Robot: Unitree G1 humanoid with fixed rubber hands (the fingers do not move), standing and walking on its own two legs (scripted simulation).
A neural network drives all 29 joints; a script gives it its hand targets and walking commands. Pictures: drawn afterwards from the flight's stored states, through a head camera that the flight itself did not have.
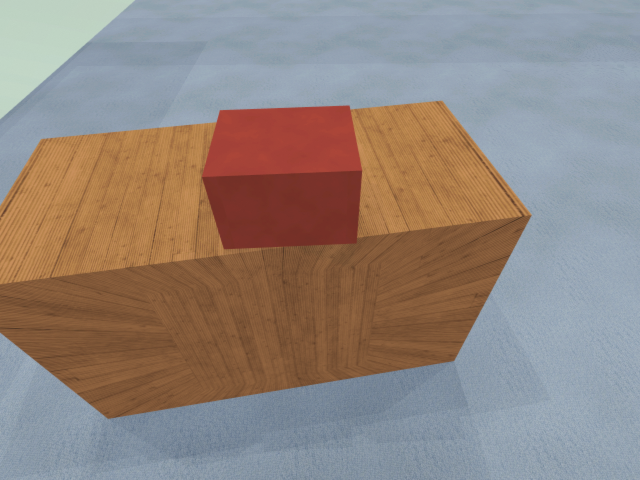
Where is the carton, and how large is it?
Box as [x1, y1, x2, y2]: [202, 105, 361, 248]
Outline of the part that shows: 349,105 220,110 202,178 224,248 356,242 361,167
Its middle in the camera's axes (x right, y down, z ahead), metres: -0.07 -0.12 +0.77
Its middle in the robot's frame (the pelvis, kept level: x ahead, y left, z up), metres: +0.67 +0.08 +0.00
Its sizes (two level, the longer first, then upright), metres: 0.262 0.217 0.178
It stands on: a pedestal, 0.69 m high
